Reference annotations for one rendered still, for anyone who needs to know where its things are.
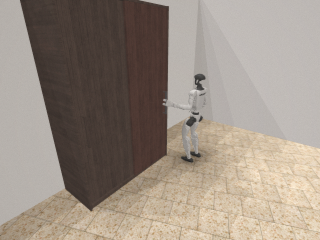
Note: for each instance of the right robot foot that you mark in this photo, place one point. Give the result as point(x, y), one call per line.
point(194, 154)

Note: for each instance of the robot left upper arm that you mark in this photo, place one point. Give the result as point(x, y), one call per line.
point(192, 95)

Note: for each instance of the left robot foot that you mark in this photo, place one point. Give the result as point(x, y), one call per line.
point(186, 159)

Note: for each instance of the wardrobe door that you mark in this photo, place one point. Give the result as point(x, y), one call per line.
point(146, 44)
point(93, 39)

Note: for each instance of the left robot hand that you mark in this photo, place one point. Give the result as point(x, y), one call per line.
point(168, 103)

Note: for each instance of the robot left forearm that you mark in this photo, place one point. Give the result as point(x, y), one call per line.
point(183, 107)

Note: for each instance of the robot foot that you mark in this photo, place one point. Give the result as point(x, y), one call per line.
point(186, 159)
point(194, 154)

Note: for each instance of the robot right upper arm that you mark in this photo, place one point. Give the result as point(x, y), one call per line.
point(206, 96)

